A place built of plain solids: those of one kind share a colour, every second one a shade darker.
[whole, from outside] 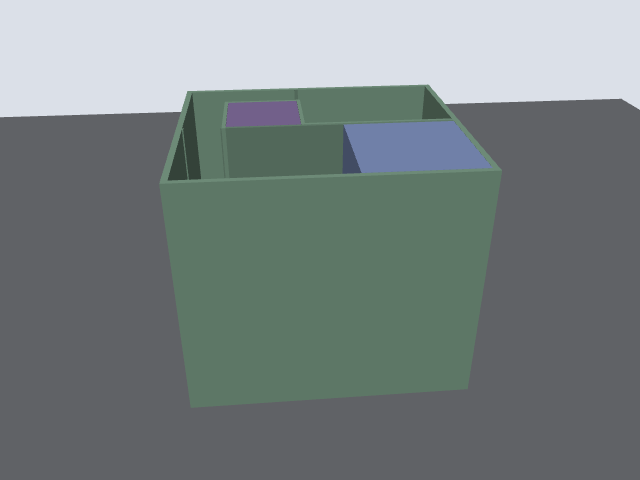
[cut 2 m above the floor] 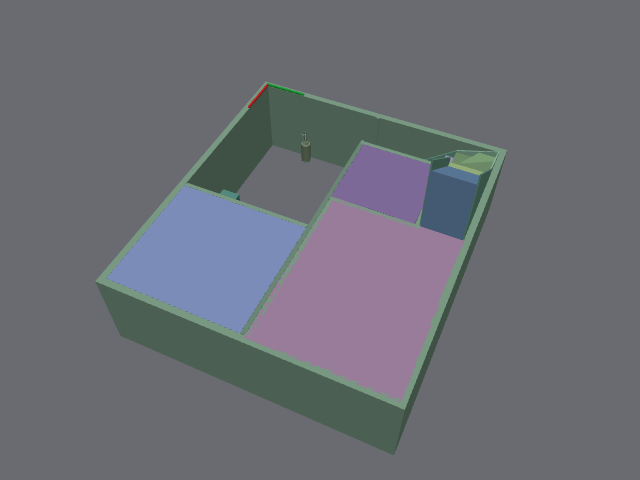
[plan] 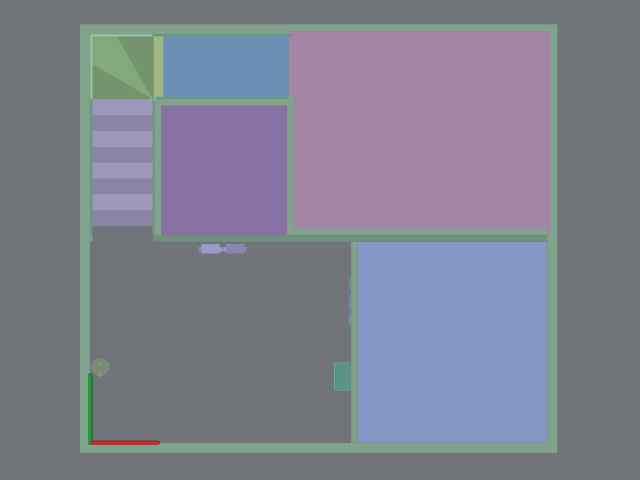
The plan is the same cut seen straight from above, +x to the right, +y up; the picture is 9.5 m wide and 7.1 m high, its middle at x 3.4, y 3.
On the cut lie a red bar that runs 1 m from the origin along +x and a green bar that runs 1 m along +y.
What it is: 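A lodging house's back stair, a dwelling of no particular year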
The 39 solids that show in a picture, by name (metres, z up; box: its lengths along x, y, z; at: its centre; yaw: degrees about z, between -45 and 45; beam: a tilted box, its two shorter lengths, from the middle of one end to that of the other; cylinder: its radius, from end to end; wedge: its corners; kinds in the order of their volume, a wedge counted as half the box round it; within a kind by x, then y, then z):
{
 "beside_lower_1": {"box": [2.8, 2.97, 6.17], "at": [5.36, 1.49, 3.04]},
 "upper_1": {"box": [3.89, 3.02, 3.76], "at": [4.86, 4.58, 1.83]},
 "wall_1": {"box": [0.15, 6.34, 6.17], "at": [-0.07, 3.02, 3.04]},
 "wall_2": {"box": [0.034, 0.1, 6.17], "at": [0.02, 3.02, 3.04]},
 "wall_3": {"box": [0.1, 2.12, 6.17], "at": [1.0, 4.03, 3.04]},
 "wall_4": {"box": [2.06, 0.1, 6.17], "at": [1.99, 5.04, 3.04]},
 "wall_5": {"box": [0.1, 2.05, 6.17], "at": [2.97, 4.1, 3.04]},
 "wall_6": {"box": [7.06, 0.15, 6.17], "at": [3.38, -0.07, 3.04]},
 "wall_7": {"box": [7.06, 0.15, 6.17], "at": [3.38, 6.12, 3.04]},
 "wall_8": {"box": [5.84, 0.1, 6.17], "at": [3.84, 3.02, 3.04]},
 "wall_9": {"box": [0.1, 2.97, 2.78], "at": [3.91, 1.49, 1.34]},
 "wall_10": {"box": [3.74, 0.1, 6.17], "at": [4.89, 3.12, 3.04]},
 "wall_11": {"box": [0.15, 6.34, 6.17], "at": [6.83, 3.02, 3.04]},
 "beside_box_1": {"box": [1.86, 1.92, 6.17], "at": [1.99, 4.03, 3.04]},
 "carriage_1": {"wedge": [[0.91, 5.11, -0.05], [0.91, 5.11, 1.99], [0.91, 6.01, -0.05], [0.91, 6.01, 1.99], [2.94, 5.11, -0.05], [2.94, 5.11, 3.59], [2.94, 6.01, -0.05], [2.94, 6.01, 3.59]]},
 "string_1": {"wedge": [[0.0, 3.08, -0.05], [0.0, 3.08, 0.12], [0.0, 5.08, -0.05], [0.0, 5.08, 1.71], [0.03, 3.08, -0.05], [0.03, 3.08, 0.12], [0.03, 5.08, -0.05], [0.03, 5.08, 1.71]]},
 "string_2": {"wedge": [[0.92, 3.08, -0.05], [0.92, 3.08, 0.12], [0.92, 5.07, -0.05], [0.92, 5.07, 1.7], [0.95, 3.08, -0.05], [0.95, 3.08, 0.12], [0.95, 5.07, -0.05], [0.95, 5.07, 1.7]]},
 "string_3": {"wedge": [[0.92, 6.01, -0.05], [0.92, 6.01, 2.26], [0.92, 6.04, -0.05], [0.92, 6.04, 2.26], [2.92, 6.01, -0.05], [2.92, 6.01, 3.84], [2.92, 6.04, -0.05], [2.92, 6.04, 3.84]]},
 "string_4": {"wedge": [[0.97, 5.09, -0.05], [0.97, 5.09, 2.31], [0.97, 5.12, -0.05], [0.97, 5.12, 2.31], [2.92, 5.09, -0.05], [2.92, 5.09, 3.84], [2.92, 5.12, -0.05], [2.92, 5.12, 3.84]]},
 "tread_1": {"wedge": [[0.02, 3.21, 0.09], [0.02, 3.21, 0.19], [0.02, 3.49, 0.09], [0.02, 3.49, 0.19], [0.94, 3.21, 0.09], [0.94, 3.21, 0.19], [0.94, 3.49, 0.09], [0.94, 3.49, 0.19]]},
 "tread_2": {"wedge": [[0.02, 3.44, 0.27], [0.02, 3.44, 0.37], [0.02, 3.73, 0.27], [0.02, 3.73, 0.37], [0.94, 3.44, 0.27], [0.94, 3.44, 0.37], [0.94, 3.73, 0.27], [0.94, 3.73, 0.37]]},
 "tread_3": {"wedge": [[0.02, 3.68, 0.46], [0.02, 3.68, 0.56], [0.02, 3.96, 0.46], [0.02, 3.96, 0.56], [0.94, 3.68, 0.46], [0.94, 3.68, 0.56], [0.94, 3.96, 0.46], [0.94, 3.96, 0.56]]},
 "tread_4": {"wedge": [[0.02, 3.91, 0.64], [0.02, 3.91, 0.74], [0.02, 4.2, 0.64], [0.02, 4.2, 0.74], [0.94, 3.91, 0.64], [0.94, 3.91, 0.74], [0.94, 4.2, 0.64], [0.94, 4.2, 0.74]]},
 "tread_5": {"wedge": [[0.02, 4.14, 0.93], [0.02, 4.15, 0.83], [0.02, 4.43, 0.83], [0.02, 4.43, 0.93], [0.94, 4.14, 0.93], [0.94, 4.15, 0.83], [0.94, 4.43, 0.83], [0.94, 4.43, 0.93]]},
 "tread_6": {"wedge": [[0.02, 4.38, 1.01], [0.02, 4.38, 1.11], [0.02, 4.66, 1.01], [0.02, 4.66, 1.11], [0.94, 4.38, 1.01], [0.94, 4.38, 1.11], [0.94, 4.66, 1.01], [0.94, 4.66, 1.11]]},
 "tread_7": {"wedge": [[0.02, 4.61, 1.19], [0.02, 4.61, 1.29], [0.02, 4.9, 1.2], [0.02, 4.9, 1.3], [0.94, 4.61, 1.19], [0.94, 4.61, 1.29], [0.94, 4.9, 1.2], [0.94, 4.9, 1.3]]},
 "tread_8": {"wedge": [[0.02, 4.85, 1.38], [0.02, 4.85, 1.48], [0.02, 5.13, 1.38], [0.02, 5.13, 1.48], [0.94, 4.85, 1.38], [0.94, 4.85, 1.48], [0.94, 5.13, 1.38], [0.94, 5.13, 1.48]]},
 "winder_1": {"wedge": [[0.02, 5.08, 1.56], [0.02, 5.08, 1.66], [0.02, 5.69, 1.56], [0.02, 5.69, 1.66], [0.97, 5.08, 1.56], [0.97, 5.08, 1.66], [0.97, 5.09, 1.56], [0.97, 5.09, 1.66]]},
 "winder_2": {"wedge": [[0.02, 5.61, 1.75], [0.02, 5.61, 1.85], [0.02, 6.02, 1.75], [0.02, 6.02, 1.85], [0.46, 6.02, 1.75], [0.46, 6.02, 1.85], [0.96, 5.06, 1.85], [0.96, 5.07, 1.75]]},
 "winder_3": {"wedge": [[0.39, 6.02, 1.93], [0.39, 6.02, 2.03], [0.93, 5.07, 2.03], [0.94, 5.07, 1.93], [0.94, 5.07, 1.93], [0.94, 5.07, 2.03], [0.97, 6.02, 1.93], [0.97, 6.02, 2.03]]},
 "string_turn_1": {"wedge": [[0.0, 5.08, -0.05], [0.0, 5.08, 1.71], [0.0, 6.04, -0.05], [0.0, 6.04, 2.02], [0.03, 5.08, -0.05], [0.03, 5.08, 1.71], [0.03, 6.01, -0.05], [0.03, 6.01, 2.02]]},
 "string_turn_2": {"wedge": [[0.0, 6.04, -0.05], [0.0, 6.04, 2.02], [0.03, 6.01, -0.05], [0.03, 6.01, 2.02], [0.92, 6.01, -0.05], [0.92, 6.01, 2.26], [0.92, 6.04, -0.05], [0.92, 6.04, 2.26]]},
 "longcase_clock_1": {"box": [0.25, 0.42, 0.14], "at": [3.73, 0.98, 0.02]},
 "longcase_clock_2": {"box": [0.24, 0.41, 0.52], "at": [3.74, 0.98, 1.64]},
 "coat_pegs_1": {"box": [0.27, 0.15, 0.76], "at": [1.78, 2.87, 1.18]},
 "coat_pegs_2": {"box": [0.27, 0.15, 0.66], "at": [2.14, 2.87, 1.23]},
 "stick_bin_1": {"cylinder": 0.12, "from": [0.15, 1.12, 0.02], "to": [0.15, 1.12, 0.58]},
 "riser_1": {"wedge": [[0.94, 5.11, 1.98], [0.94, 5.11, 2.13], [0.94, 6.02, 1.98], [0.94, 6.02, 2.13], [1.2, 5.11, 2.1], [1.2, 5.11, 2.13], [1.2, 6.02, 2.1], [1.2, 6.02, 2.13]]},
 "wall_mirror_1": {"box": [0.034, 0.7, 0.64], "at": [3.84, 2.08, 1.38]}
}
